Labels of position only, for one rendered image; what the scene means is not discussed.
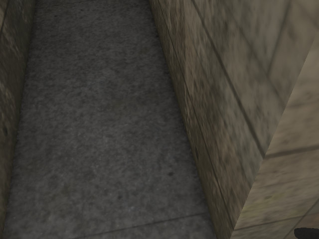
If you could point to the robot right hand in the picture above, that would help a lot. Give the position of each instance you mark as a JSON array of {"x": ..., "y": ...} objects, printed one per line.
[{"x": 306, "y": 233}]

